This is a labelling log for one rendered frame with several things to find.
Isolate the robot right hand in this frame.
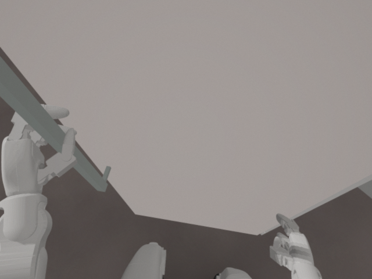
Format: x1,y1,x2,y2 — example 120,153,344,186
270,213,314,270

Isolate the fridge door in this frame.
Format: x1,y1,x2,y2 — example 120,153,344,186
0,0,372,235

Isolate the robot right forearm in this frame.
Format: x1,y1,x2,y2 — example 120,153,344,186
291,262,322,279

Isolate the robot left forearm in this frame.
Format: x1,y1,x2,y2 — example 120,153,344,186
0,193,52,279

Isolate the robot left thigh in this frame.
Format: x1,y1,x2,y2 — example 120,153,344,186
121,244,166,279

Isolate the robot left hand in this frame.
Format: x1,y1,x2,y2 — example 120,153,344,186
1,104,77,197

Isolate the handle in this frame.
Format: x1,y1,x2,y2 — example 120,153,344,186
0,57,111,192

